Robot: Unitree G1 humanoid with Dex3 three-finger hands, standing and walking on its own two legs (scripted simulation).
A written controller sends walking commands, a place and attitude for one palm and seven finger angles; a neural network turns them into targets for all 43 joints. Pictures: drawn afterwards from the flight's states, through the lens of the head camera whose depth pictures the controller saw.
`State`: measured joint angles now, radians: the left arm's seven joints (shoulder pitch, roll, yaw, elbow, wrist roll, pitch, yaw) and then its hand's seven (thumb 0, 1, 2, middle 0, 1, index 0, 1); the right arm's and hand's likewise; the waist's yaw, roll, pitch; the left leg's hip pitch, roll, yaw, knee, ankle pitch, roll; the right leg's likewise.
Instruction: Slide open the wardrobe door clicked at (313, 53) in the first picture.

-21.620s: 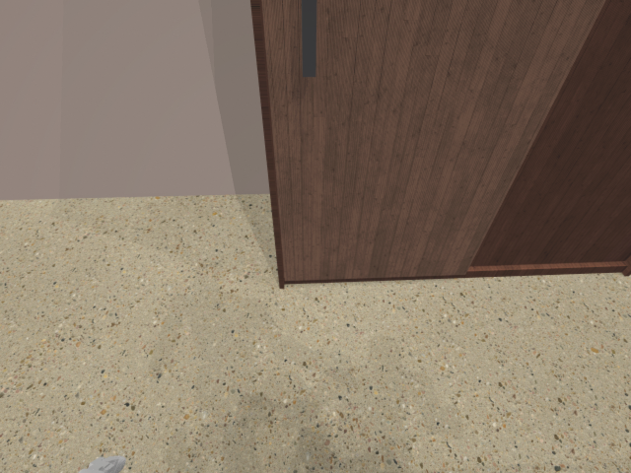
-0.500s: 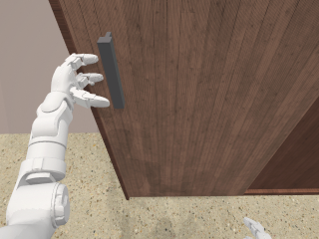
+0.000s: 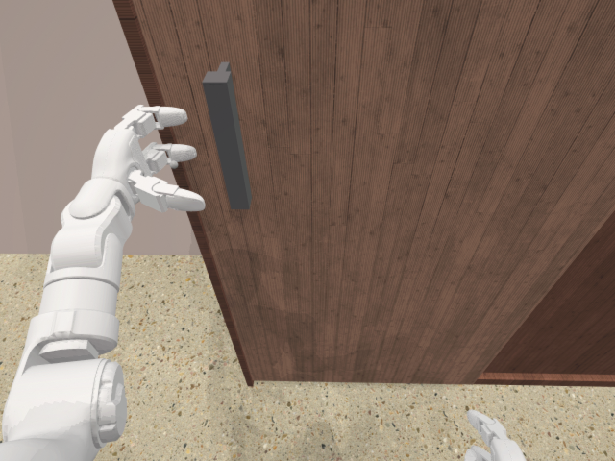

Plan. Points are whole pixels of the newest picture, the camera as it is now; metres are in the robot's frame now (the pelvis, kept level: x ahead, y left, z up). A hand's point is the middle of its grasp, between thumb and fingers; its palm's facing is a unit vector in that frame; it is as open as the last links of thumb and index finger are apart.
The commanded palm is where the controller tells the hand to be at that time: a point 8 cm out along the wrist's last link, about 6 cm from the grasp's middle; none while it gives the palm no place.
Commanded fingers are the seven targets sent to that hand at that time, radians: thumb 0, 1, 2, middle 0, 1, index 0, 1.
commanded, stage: move the hooked fingers beside the handle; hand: left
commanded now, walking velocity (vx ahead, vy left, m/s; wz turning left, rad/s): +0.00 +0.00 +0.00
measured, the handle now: (233, 140) +0.47 +0.14 +0.19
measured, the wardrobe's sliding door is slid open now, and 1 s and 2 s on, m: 0.00 0.00 0.00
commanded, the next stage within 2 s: feel for the door with the fingertips in 0.66 s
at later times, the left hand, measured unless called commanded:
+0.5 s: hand (177, 166) +0.41 +0.20 +0.20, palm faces +0.06 -1.00 -0.02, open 14.0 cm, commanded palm +0.39 +0.24 +0.20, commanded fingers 0.00 -0.50 0.30 -0.30 -1.20 -0.30 -1.20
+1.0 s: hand (187, 165) +0.41 +0.18 +0.20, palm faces +0.03 -1.00 -0.01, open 14.0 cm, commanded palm +0.39 +0.22 +0.20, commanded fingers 0.00 -0.50 0.30 -0.30 -1.20 -0.30 -1.20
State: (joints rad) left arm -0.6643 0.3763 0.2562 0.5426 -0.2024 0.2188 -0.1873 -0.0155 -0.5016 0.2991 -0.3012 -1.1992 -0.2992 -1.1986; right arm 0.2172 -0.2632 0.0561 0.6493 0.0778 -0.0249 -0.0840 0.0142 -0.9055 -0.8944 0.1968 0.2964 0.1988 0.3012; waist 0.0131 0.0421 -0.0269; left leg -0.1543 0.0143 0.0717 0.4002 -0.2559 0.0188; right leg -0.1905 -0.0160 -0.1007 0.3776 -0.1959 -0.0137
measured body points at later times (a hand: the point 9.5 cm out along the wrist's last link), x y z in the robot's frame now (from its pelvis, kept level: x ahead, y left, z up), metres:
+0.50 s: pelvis -0.01 +0.00 +0.00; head -0.01 -0.02 +0.45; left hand +0.40 +0.25 +0.20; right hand +0.13 -0.25 -0.11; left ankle -0.03 +0.10 -0.74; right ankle +0.00 -0.11 -0.74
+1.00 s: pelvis +0.00 +0.00 +0.00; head +0.00 -0.02 +0.45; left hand +0.40 +0.24 +0.20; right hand +0.14 -0.25 -0.11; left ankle -0.03 +0.10 -0.74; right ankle +0.00 -0.11 -0.74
